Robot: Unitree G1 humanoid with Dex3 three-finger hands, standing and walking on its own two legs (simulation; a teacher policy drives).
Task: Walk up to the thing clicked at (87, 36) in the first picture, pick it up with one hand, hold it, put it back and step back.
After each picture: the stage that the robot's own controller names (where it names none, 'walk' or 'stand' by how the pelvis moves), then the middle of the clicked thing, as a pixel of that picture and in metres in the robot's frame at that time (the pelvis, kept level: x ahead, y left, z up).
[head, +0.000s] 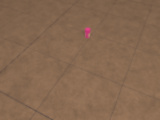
stand; (87, 33) +1.61 -0.06 -0.72
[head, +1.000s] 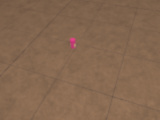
walk; (72, 43) +1.48 +0.20 -0.71
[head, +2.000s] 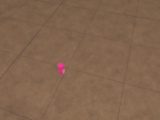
walk; (61, 68) +0.98 +0.27 -0.72
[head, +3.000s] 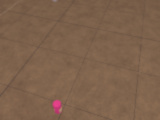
walk; (57, 107) +0.61 +0.23 -0.71
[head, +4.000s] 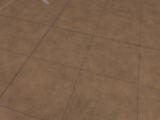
stand; out of the picture +0.42 +0.20 -0.71
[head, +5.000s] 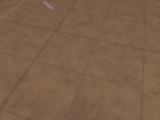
stand; out of the picture +0.40 +0.20 -0.72
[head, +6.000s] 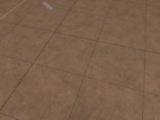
stand; out of the picture +0.37 +0.21 -0.73
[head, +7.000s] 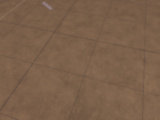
stand; out of the picture +0.37 +0.21 -0.73
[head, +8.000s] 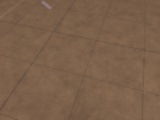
go down; out of the picture +0.36 +0.21 -0.73
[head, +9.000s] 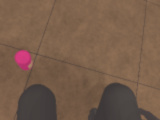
go down; (24, 60) +0.46 +0.23 -0.34
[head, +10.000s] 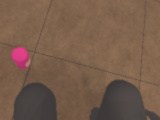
approach; (21, 58) +0.46 +0.23 -0.30
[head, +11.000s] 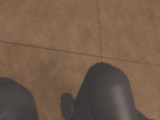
close in; out of the picture +0.45 +0.27 -0.22
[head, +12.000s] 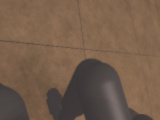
close; out of the picture +0.44 +0.29 -0.23
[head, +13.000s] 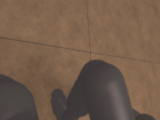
lift; out of the picture +0.41 +0.26 -0.23
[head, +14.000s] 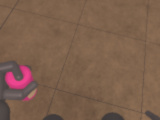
lift; (22, 84) +0.34 +0.20 -0.02
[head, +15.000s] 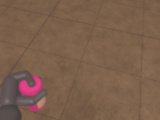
hold; (33, 93) +0.32 +0.18 +0.00
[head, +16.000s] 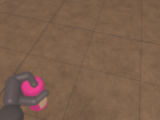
hold; (35, 94) +0.33 +0.17 +0.00
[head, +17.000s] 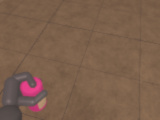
crouch; (34, 94) +0.32 +0.18 -0.01
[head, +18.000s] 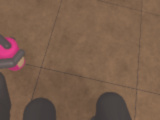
crouch; (10, 55) +0.44 +0.22 -0.09
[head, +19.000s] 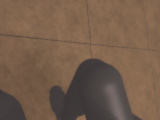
lower; out of the picture +0.44 +0.30 -0.23
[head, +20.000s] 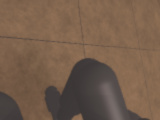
lower; out of the picture +0.45 +0.30 -0.23
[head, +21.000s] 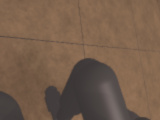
lower; out of the picture +0.45 +0.30 -0.23
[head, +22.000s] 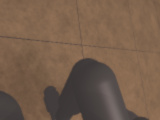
lower; out of the picture +0.45 +0.30 -0.24
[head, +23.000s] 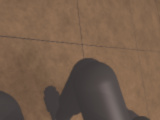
loosen; out of the picture +0.45 +0.30 -0.23
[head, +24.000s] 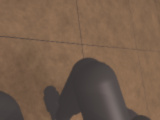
withdraw; out of the picture +0.45 +0.29 -0.24
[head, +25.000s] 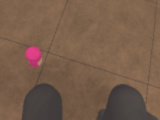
walk; (34, 57) +0.48 +0.22 -0.33
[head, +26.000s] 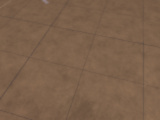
stand; out of the picture +0.40 +0.19 -0.66
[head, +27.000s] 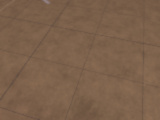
stand; out of the picture +0.42 +0.20 -0.67
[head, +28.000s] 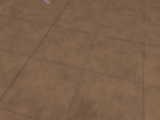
stand; out of the picture +0.41 +0.20 -0.67
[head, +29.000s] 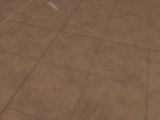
stand; out of the picture +0.43 +0.20 -0.72
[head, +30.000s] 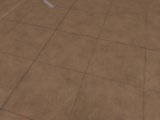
stand; out of the picture +0.40 +0.21 -0.73
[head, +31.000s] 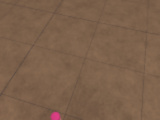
walk; (56, 118) +0.42 +0.20 -0.71
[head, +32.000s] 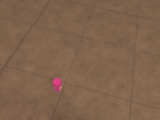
walk; (57, 84) +0.68 +0.17 -0.70
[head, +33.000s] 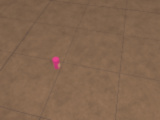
stand; (56, 63) +1.01 +0.32 -0.70
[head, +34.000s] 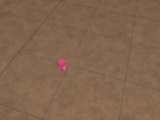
stand; (62, 65) +1.01 +0.20 -0.71
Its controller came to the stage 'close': yes
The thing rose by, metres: 0.71
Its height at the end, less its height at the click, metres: +0.00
